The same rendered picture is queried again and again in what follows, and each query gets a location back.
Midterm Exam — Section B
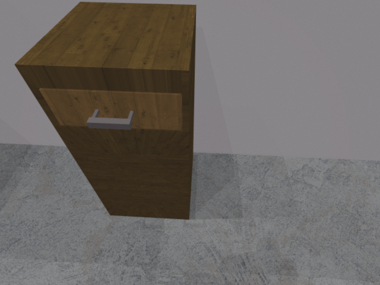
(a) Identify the cabinet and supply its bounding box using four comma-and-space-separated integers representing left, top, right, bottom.
14, 2, 196, 220

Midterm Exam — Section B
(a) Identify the drawer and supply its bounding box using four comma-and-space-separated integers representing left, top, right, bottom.
39, 88, 182, 130

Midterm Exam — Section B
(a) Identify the handle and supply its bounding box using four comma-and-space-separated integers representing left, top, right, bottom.
87, 109, 134, 130

